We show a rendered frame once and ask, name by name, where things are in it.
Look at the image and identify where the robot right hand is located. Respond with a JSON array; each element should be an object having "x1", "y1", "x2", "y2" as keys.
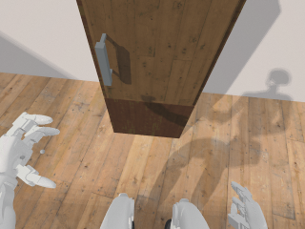
[{"x1": 228, "y1": 181, "x2": 268, "y2": 229}]

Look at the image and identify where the right robot thigh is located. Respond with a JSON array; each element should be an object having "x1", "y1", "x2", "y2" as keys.
[{"x1": 172, "y1": 201, "x2": 210, "y2": 229}]

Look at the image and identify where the left robot forearm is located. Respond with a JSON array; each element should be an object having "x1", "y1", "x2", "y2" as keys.
[{"x1": 0, "y1": 174, "x2": 18, "y2": 229}]

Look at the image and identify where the robot left hand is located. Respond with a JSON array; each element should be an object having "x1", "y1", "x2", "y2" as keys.
[{"x1": 0, "y1": 112, "x2": 60, "y2": 189}]

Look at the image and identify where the handle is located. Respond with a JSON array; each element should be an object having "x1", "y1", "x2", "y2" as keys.
[{"x1": 94, "y1": 33, "x2": 112, "y2": 86}]

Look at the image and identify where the robot left shin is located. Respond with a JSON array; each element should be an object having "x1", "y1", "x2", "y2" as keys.
[{"x1": 119, "y1": 193, "x2": 132, "y2": 229}]

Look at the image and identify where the cupboard door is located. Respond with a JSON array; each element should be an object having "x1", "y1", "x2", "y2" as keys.
[{"x1": 81, "y1": 0, "x2": 240, "y2": 106}]

